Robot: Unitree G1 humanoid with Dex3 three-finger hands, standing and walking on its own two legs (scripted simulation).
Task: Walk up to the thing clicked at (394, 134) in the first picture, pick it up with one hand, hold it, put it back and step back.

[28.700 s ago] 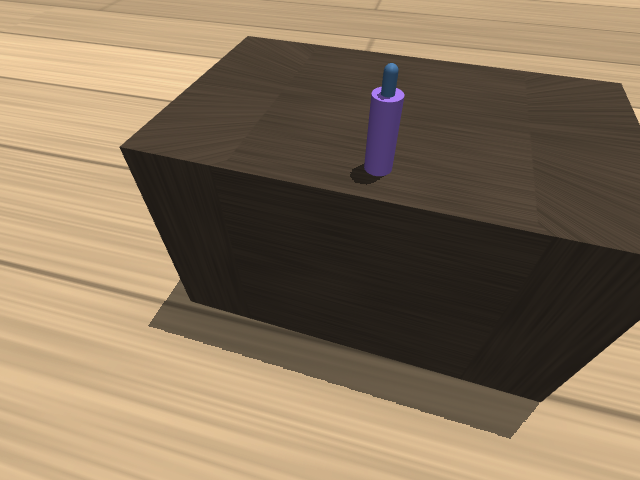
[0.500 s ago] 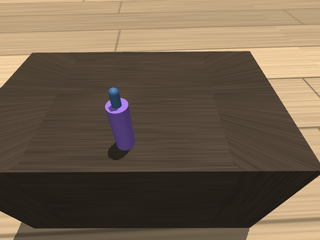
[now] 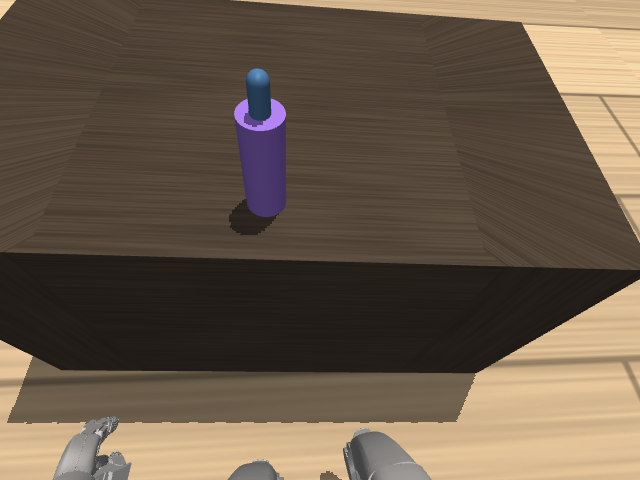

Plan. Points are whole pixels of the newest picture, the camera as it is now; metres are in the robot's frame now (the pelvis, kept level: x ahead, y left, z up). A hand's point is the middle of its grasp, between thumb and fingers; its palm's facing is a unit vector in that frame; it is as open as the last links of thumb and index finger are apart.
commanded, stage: step back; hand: left
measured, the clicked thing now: (262, 148) +0.54 +0.09 +0.06
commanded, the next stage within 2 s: none
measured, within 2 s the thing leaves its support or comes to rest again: neither
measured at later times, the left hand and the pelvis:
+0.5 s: hand out of the picture +0.02 +0.24 -0.12, palm faces -0.05 -0.90 -0.42, open 7.4 cm; pelvis -0.10 -0.02 +0.01, yaw -4 degrees
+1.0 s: hand out of the picture -0.17 +0.28 -0.16, palm faces -0.03 -0.93 -0.37, open 7.4 cm; pelvis -0.25 +0.00 +0.00, yaw -3 degrees
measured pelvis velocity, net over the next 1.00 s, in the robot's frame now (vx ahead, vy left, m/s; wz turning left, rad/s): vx -0.25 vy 0.00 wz -0.05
